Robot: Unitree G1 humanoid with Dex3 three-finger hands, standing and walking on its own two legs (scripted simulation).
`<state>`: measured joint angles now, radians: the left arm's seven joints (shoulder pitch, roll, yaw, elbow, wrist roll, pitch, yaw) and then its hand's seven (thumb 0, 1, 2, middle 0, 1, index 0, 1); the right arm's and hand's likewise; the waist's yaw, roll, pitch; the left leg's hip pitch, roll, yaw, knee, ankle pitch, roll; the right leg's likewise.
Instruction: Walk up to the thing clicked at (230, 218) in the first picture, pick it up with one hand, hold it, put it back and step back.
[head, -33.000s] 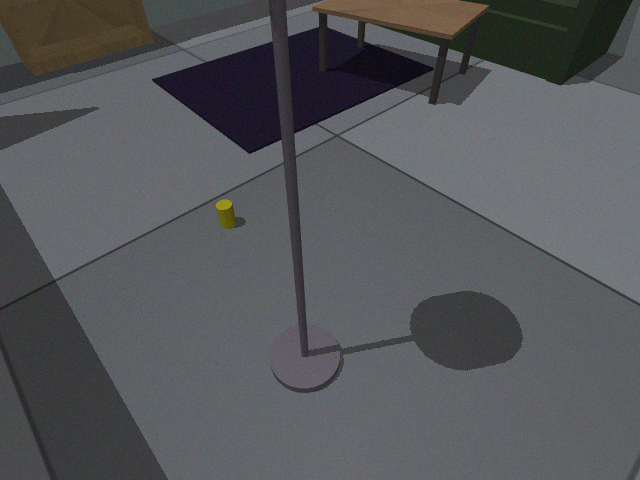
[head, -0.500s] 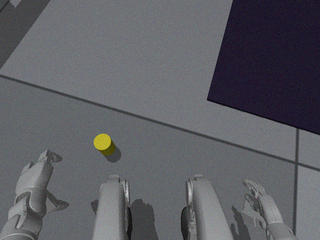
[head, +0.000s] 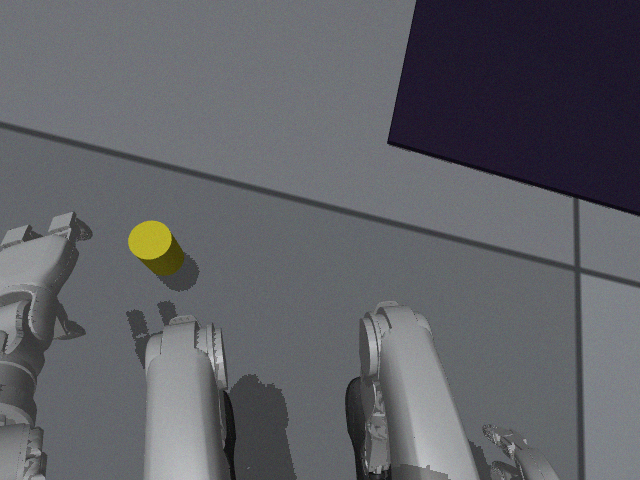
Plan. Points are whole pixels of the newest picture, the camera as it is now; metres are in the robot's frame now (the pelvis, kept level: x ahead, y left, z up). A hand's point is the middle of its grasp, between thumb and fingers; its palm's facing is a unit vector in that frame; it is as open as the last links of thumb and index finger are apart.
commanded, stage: rise first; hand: left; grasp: from above
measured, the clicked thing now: (158, 249) +0.49 +0.25 -0.34
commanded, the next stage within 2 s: approach in 0.98 s
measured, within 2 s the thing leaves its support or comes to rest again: neither
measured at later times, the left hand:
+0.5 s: hand (87, 269) +0.42 +0.31 -0.20, palm faces -0.46 -0.08 -0.88, open 14.1 cm
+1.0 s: hand (98, 263) +0.43 +0.31 -0.22, palm faces -0.45 -0.06 -0.89, open 14.1 cm
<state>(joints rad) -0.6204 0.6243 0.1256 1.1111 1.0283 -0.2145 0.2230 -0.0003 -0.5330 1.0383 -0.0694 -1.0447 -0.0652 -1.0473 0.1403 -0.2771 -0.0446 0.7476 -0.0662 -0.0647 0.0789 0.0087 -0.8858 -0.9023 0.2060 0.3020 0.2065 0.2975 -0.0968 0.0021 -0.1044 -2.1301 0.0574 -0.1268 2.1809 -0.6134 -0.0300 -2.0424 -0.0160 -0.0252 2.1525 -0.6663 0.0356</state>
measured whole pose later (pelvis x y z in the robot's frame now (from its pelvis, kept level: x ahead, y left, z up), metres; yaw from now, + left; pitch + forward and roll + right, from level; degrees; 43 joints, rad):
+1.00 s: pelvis +0.01 +0.00 -0.05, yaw -2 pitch +33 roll -7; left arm -0.81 0.70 0.14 1.36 1.26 -0.26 0.41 0.00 -0.52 1.00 -0.08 -1.03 -0.08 -1.02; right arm 0.10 -0.26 -0.01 0.79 -0.15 -0.04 0.13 0.00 -0.91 -0.91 0.21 0.30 0.21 0.30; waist -0.17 -0.02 -0.07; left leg -2.30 0.05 -0.16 2.36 -0.65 -0.03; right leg -2.20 0.00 -0.03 2.32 -0.70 0.05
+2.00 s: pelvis +0.01 +0.00 -0.07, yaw -2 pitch +32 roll -6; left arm -0.84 0.70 0.05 1.35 1.20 -0.25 0.37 0.00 -0.52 0.98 -0.09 -1.05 -0.10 -1.03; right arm 0.14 -0.28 0.02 0.78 -0.15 -0.05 0.14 0.00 -0.91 -0.90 0.21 0.30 0.21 0.30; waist -0.17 -0.02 -0.02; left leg -2.32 0.04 -0.17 2.39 -0.64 -0.04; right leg -2.22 0.00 -0.03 2.35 -0.69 0.05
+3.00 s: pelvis +0.02 +0.00 -0.09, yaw -6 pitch +30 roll -9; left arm -0.98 0.81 0.15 1.68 1.30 -0.21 0.60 0.00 -0.50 1.03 -0.10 -0.99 -0.08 -1.00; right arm 0.09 -0.31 0.13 0.77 -0.27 -0.17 0.24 0.00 -0.90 -0.90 0.20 0.30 0.20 0.30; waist -0.32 -0.07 0.06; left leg -2.38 0.04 -0.25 2.52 -0.68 -0.05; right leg -2.26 0.04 -0.08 2.43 -0.70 0.07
